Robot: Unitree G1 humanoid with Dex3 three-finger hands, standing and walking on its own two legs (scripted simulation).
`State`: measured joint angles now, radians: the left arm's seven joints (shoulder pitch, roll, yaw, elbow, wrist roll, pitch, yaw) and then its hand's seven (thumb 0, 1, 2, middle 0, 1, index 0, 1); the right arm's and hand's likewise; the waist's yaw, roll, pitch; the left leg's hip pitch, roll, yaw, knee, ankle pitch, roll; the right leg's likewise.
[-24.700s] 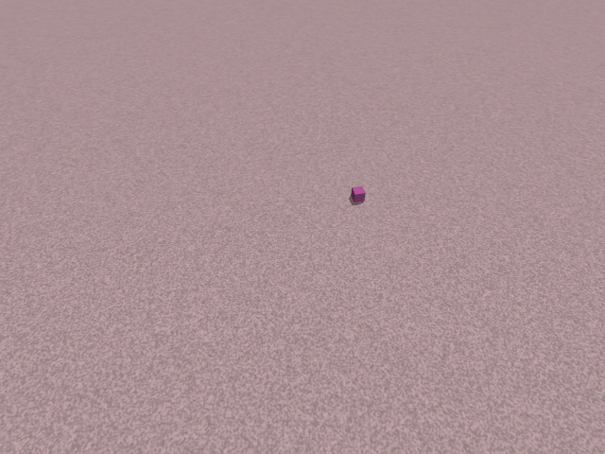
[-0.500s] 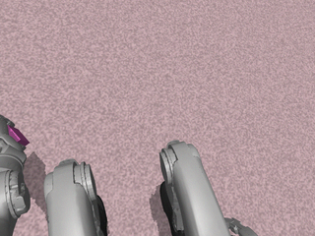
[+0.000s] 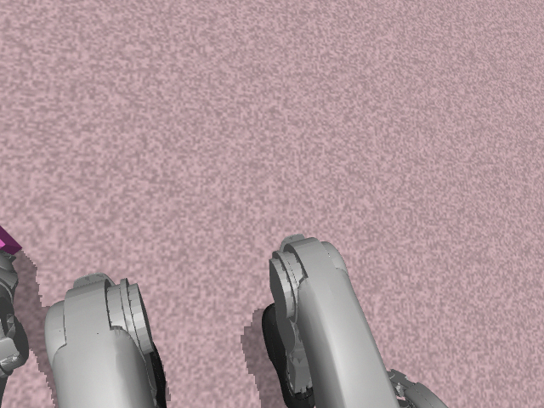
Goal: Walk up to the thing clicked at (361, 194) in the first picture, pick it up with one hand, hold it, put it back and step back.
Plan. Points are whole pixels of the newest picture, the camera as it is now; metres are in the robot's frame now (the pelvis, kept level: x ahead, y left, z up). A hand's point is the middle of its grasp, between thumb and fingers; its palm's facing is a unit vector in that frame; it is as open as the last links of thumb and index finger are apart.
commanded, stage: rest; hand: left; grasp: from above
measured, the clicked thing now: out of the picture +0.39 +0.35 -0.23
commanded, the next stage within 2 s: open in 1.26 s
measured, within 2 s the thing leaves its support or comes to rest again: rests again in 0.86 s
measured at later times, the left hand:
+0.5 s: hand out of the picture +0.39 +0.35 -0.23, palm faces -0.25 -0.36 -0.90, open 7.8 cm
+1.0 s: hand out of the picture +0.39 +0.35 -0.25, palm faces -0.25 -0.37 -0.89, open 7.8 cm
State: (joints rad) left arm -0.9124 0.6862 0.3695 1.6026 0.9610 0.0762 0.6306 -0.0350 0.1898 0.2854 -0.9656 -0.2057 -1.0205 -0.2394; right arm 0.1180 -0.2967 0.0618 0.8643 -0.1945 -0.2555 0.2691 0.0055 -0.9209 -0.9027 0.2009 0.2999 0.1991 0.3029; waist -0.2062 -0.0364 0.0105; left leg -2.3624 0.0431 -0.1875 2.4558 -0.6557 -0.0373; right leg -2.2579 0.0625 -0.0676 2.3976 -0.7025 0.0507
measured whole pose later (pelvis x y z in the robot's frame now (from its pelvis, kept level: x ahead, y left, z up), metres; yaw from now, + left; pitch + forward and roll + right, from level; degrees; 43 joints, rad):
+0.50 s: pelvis +0.00 +0.00 -0.01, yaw -3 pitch +29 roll -10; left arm -0.94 0.80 0.41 1.70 0.95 0.03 0.67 -0.03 0.21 0.24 -0.97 -0.19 -1.04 -0.20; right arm 0.09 -0.31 0.13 0.84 -0.22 -0.30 0.33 0.00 -0.92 -0.90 0.20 0.30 0.20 0.30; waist -0.24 -0.08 0.10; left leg -2.35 0.05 -0.24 2.52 -0.69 -0.04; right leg -2.23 0.08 -0.11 2.42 -0.71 0.06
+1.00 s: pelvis +0.00 +0.01 -0.01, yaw -5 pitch +25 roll -12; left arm -0.97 0.91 0.41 1.81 0.95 0.01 0.72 -0.03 0.23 0.22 -0.95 -0.20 -1.03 -0.19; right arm 0.09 -0.33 0.20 0.83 -0.25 -0.38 0.36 0.00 -0.92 -0.90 0.20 0.30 0.20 0.30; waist -0.29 -0.12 0.16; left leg -2.34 0.05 -0.28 2.55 -0.68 -0.03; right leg -2.20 0.10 -0.14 2.42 -0.69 0.07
